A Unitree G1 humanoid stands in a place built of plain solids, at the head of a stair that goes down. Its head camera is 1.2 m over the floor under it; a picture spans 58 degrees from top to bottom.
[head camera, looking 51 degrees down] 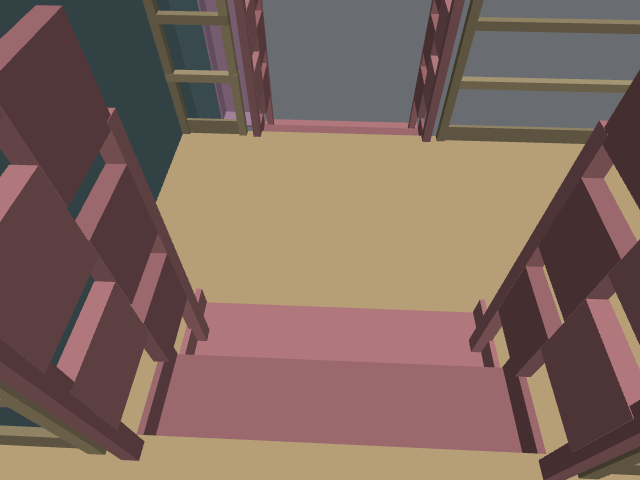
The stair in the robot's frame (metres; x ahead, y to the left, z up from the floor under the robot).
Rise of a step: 0.17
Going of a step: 0.30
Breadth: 1.12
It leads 3 degrees to the right of straight ahead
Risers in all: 3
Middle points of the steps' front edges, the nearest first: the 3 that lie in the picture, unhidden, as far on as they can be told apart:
0.29 -0.05 0.00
0.59 -0.06 -0.17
0.89 -0.08 -0.33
